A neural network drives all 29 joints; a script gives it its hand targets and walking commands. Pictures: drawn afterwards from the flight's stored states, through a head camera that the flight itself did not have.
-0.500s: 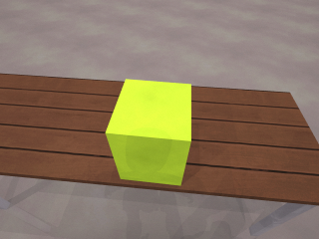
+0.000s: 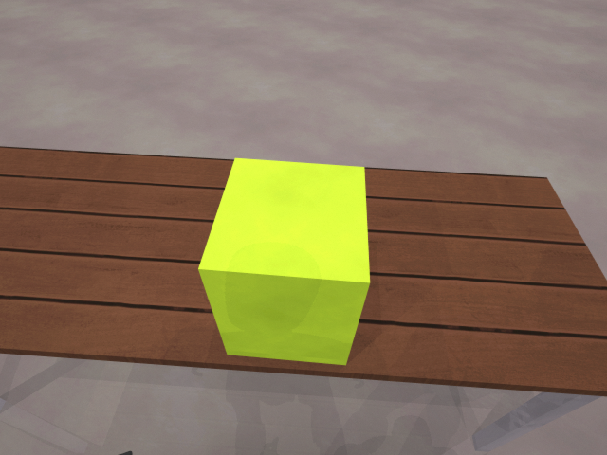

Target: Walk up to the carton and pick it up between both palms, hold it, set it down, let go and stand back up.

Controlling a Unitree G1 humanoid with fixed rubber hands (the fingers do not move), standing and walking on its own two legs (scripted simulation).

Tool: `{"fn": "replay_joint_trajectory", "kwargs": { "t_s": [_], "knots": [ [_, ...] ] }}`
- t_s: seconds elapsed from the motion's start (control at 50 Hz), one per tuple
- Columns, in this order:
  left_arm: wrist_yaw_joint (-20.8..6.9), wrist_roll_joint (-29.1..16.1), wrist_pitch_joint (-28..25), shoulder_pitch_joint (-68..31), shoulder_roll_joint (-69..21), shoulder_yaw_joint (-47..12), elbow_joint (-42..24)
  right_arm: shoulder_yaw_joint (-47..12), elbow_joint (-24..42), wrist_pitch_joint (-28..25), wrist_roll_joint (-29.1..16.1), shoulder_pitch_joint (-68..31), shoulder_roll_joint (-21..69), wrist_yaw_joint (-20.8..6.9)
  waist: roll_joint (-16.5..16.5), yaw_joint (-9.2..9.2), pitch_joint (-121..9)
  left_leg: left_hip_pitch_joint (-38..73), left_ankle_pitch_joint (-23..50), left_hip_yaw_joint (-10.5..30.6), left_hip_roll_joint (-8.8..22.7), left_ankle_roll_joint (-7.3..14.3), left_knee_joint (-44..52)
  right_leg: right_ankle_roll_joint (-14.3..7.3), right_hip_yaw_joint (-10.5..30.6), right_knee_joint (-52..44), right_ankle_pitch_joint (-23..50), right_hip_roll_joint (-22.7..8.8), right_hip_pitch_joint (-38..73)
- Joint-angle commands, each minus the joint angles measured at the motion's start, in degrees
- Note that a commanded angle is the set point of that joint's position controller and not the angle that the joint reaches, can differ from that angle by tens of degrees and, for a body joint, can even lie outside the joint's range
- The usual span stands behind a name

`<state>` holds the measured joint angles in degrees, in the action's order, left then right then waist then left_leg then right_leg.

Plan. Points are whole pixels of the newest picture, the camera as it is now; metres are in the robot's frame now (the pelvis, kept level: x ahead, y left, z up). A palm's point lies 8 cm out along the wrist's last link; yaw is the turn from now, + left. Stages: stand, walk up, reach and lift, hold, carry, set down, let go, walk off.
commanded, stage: walk up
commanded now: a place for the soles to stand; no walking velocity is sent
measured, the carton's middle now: (292, 265) +0.40 +0.03 +0.00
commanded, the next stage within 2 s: reach and lift in 0.32 s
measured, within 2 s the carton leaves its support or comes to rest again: neither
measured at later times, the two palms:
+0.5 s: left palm out of the picture +0.13 +0.26 -0.11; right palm out of the picture +0.11 -0.27 -0.13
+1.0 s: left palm out of the picture +0.13 +0.24 -0.06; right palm out of the picture +0.11 -0.22 -0.07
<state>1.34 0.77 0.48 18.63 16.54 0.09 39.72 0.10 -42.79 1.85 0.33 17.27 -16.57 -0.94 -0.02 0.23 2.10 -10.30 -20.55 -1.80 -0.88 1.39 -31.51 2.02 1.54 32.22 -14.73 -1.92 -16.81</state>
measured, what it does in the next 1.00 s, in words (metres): stands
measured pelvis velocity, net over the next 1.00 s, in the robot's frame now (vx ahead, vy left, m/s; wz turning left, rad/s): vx -0.02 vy -0.02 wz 0.00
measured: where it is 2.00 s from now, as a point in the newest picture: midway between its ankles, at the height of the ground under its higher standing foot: outside the picture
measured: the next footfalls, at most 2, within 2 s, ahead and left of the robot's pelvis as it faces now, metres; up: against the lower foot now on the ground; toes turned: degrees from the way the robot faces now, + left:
none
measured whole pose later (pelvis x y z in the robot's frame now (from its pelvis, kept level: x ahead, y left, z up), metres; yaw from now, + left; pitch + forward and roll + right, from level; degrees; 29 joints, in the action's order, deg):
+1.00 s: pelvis -0.02 -0.02 +0.01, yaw +0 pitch -5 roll +0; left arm -1.7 -1.3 6.5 11.5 16.4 4.5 26.8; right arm 1.3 -35.8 -11.2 1.1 15.2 -4.1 2.5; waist -1.2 -1.2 6.9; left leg -5.0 -15.4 -2.1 2.1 -0.8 -24.9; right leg -0.1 -1.4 23.5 -9.3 -0.3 -9.6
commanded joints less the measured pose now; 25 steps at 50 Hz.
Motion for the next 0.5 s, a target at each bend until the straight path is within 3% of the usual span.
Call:
{"fn": "replay_joint_trajectory", "kwargs": {
  "t_s": [0.0, 0.06, 0.08, 0.18, 0.3, 0.32, 0.34, 0.38, 0.42, 0.46, 0.48],
  "knots": [
    [0.4, 0.0, -1.3, 1.9, 7.5, 2.5, -4.1, 2.4, 4.4, -0.9, 0.0, 1.3, -8.5, 0.4, 0.6, 0.10, -2.0, -2.4, 14.7, 5.1, 6.4, 1.9, 5.7, -4.3, 2.8, -1.5, 15.0, -3.2, 4.0],
    [0.4, 0.1, -1.3, 1.7, 7.7, 2.8, -4.1, 2.4, 4.6, -0.8, 0.1, 0.5, -8.1, 0.4, -1.1, -0.07, -0.5, -2.6, 13.9, 4.8, 6.0, 1.9, 5.5, -4.5, 3.4, -2.2, 15.2, -3.5, 2.9],
    [0.4, 0.1, -1.3, 2.0, 7.8, 2.8, -4.0, 2.5, 4.8, -0.8, 0.1, 0.1, -8.3, 0.3, -0.1, -0.17, -0.4, -2.7, 13.7, 4.8, 5.9, 1.8, 5.2, -4.5, 3.9, -2.3, 15.4, -3.7, 2.8],
    [0.4, 0.0, -1.3, 1.6, 8.2, 3.0, -4.3, 2.5, 4.9, -0.7, 0.2, 1.0, -7.9, 0.2, -1.4, 0.43, -1.7, -1.7, 9.0, 4.6, 5.6, 1.5, 5.5, -5.0, 5.6, -4.2, 9.7, -4.2, 1.7],
    [0.3, 0.2, -1.2, 1.2, 7.2, 2.8, -4.3, 2.5, 4.5, -0.9, -0.1, 0.5, -8.2, 0.2, 0.6, 0.06, -0.2, -4.3, 7.0, 5.4, 6.5, 2.0, 8.1, -4.1, 4.3, -3.4, 7.0, -2.5, 2.7],
    [0.8, -1.4, 8.2, -31.5, 8.7, 3.6, -8.7, 9.0, 0.7, -9.3, 7.6, -30.7, -4.0, -1.3, 5.9, -1.11, -1.0, -22.4, -3.7, -0.2, 6.3, -2.6, 4.2, -5.1, -6.0, 5.8, -5.0, 2.4, 2.6],
    [2.2, -1.0, 12.4, -25.1, 5.3, 2.1, -8.9, 9.6, -2.2, -10.9, 7.2, -23.1, -7.0, -3.2, 7.4, -0.72, 3.4, -32.0, -11.5, 0.6, 7.6, -1.3, 6.1, -5.1, -6.4, 9.5, -2.5, 3.3, 10.9],
    [1.5, -1.2, 17.0, -23.9, 5.6, 3.5, -11.8, 10.1, -1.9, -11.7, 6.6, -19.4, -5.8, -3.6, 0.5, 0.26, -3.4, -22.7, -1.7, -2.1, 5.6, -2.5, -0.6, -5.3, -5.2, 7.9, -0.9, 0.9, 4.9],
    [0.4, -0.7, 19.6, -19.7, 5.7, 4.3, -17.6, 9.6, -0.5, -11.9, 4.5, -13.2, -6.0, -2.5, -1.4, 0.13, -10.2, -13.1, 7.6, -2.4, 4.8, -2.9, -3.4, -4.6, -5.2, 5.3, 8.3, 1.4, 5.8],
    [-0.7, 1.1, 20.1, -13.1, 5.5, 6.3, -21.1, 8.5, -1.6, -13.1, 1.7, -8.0, -6.0, -1.4, -2.3, 0.91, -16.3, -3.4, 24.0, -2.2, 3.4, -4.6, -5.0, -3.6, -5.6, 3.7, 23.3, 2.6, 9.9],
    [-1.0, 2.0, 19.4, -10.0, 4.9, 6.8, -22.7, 7.4, -1.7, -14.0, 0.0, -6.5, -6.5, -1.2, -0.4, 0.27, -18.3, 1.1, 30.0, -1.8, 2.9, -5.4, -4.3, -3.5, -5.9, 2.3, 26.9, 3.4, 11.7]
  ]
}}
